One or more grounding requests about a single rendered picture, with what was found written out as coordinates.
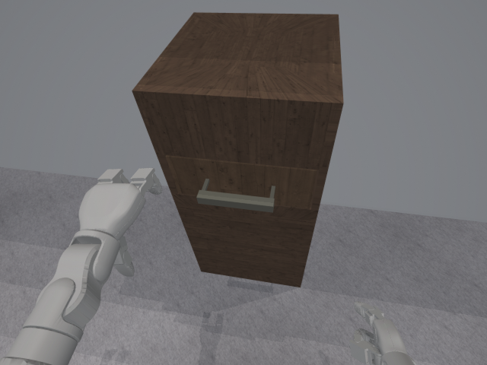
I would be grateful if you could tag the left robot forearm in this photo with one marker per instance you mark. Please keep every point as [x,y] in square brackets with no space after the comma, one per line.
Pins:
[67,303]

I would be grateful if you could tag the cabinet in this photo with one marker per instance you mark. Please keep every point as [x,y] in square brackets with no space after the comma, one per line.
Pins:
[249,88]

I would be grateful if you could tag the robot right hand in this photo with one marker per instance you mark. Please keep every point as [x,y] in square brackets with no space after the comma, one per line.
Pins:
[369,347]

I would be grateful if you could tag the robot left hand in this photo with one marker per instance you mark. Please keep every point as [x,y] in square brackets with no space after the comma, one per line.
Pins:
[113,205]

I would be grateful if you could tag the drawer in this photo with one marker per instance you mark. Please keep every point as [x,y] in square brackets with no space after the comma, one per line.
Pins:
[293,186]

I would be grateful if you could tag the handle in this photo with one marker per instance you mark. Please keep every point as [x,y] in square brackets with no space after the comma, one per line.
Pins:
[236,201]

